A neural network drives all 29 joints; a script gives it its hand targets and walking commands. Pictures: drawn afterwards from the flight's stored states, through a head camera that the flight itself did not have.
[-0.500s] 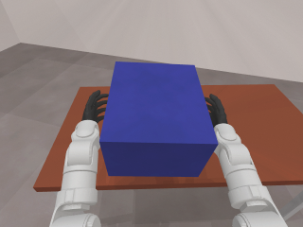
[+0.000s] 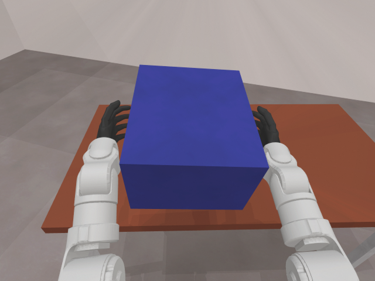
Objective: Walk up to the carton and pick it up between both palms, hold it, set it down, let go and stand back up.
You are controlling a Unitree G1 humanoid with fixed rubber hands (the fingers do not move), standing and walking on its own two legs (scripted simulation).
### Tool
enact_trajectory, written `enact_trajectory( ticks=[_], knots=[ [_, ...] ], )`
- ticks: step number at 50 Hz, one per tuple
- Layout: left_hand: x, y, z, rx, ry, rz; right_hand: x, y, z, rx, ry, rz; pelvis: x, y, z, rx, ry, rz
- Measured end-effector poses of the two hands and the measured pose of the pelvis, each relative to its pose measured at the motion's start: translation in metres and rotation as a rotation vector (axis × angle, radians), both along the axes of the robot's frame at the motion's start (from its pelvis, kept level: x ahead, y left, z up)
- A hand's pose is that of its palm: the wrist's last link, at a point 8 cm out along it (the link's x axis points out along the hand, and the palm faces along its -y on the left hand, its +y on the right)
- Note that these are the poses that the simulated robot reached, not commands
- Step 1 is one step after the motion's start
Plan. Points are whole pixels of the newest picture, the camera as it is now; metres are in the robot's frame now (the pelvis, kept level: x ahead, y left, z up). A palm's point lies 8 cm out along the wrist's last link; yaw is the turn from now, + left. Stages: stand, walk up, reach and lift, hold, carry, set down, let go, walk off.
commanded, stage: reach and lift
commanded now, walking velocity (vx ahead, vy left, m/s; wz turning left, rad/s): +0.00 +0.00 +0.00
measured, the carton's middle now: (189, 134) +0.40 +0.00 +0.14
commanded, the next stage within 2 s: hold in 0.16 s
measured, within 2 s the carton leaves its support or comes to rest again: neither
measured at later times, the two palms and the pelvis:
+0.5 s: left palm (105, 135) +0.35 +0.17 +0.18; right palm (267, 139) +0.36 -0.16 +0.16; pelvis +0.00 +0.00 +0.00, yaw +0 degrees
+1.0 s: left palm (104, 133) +0.35 +0.17 +0.19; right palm (268, 137) +0.35 -0.17 +0.16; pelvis +0.00 +0.00 +0.00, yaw +0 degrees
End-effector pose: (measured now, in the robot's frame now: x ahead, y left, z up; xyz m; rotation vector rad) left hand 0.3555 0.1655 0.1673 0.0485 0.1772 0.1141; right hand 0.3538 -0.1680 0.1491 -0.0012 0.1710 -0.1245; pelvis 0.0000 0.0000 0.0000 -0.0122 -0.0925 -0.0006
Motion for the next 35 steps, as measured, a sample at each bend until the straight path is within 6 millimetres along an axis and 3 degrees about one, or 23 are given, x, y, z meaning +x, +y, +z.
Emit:
enact_trajectory(
  ticks=[35],
  knots=[
    [-0.002,0.003,0.014,0.005,-0.015,0.006,0.002,0.003,0.012,-0.006,-0.019,0.013,0.002,0.0,0.0,-0.002,-0.015,0.0]
  ],
)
